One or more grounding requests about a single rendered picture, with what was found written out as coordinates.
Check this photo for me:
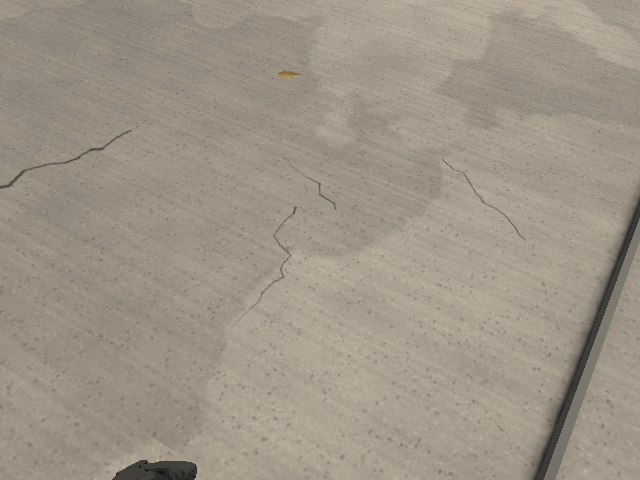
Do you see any left robot hand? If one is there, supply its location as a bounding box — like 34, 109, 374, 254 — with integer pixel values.
112, 460, 197, 480

